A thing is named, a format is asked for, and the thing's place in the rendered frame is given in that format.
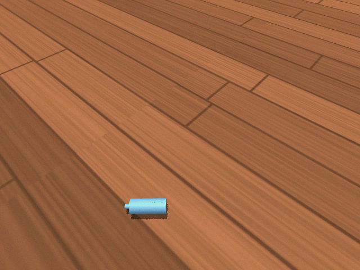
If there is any bottle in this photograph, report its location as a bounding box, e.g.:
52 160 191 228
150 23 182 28
124 198 167 214

